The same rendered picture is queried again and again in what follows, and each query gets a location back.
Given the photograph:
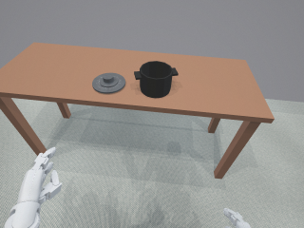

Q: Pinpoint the pot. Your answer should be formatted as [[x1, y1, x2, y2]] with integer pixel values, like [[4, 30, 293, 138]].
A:
[[134, 61, 179, 99]]

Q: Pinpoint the knob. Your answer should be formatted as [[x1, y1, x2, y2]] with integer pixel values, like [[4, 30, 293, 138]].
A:
[[103, 73, 114, 83]]

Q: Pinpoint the robot left hand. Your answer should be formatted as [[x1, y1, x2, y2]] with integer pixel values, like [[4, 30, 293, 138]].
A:
[[17, 147, 62, 205]]

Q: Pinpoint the table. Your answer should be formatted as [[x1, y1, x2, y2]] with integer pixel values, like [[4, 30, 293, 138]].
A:
[[0, 42, 275, 179]]

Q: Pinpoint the robot right hand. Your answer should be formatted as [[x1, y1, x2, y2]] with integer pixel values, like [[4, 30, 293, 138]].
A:
[[223, 208, 251, 228]]

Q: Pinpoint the left robot forearm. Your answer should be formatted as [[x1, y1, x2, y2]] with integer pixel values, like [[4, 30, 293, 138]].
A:
[[4, 201, 41, 228]]

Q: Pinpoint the lid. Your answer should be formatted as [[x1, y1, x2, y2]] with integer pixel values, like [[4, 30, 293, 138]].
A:
[[92, 72, 125, 94]]

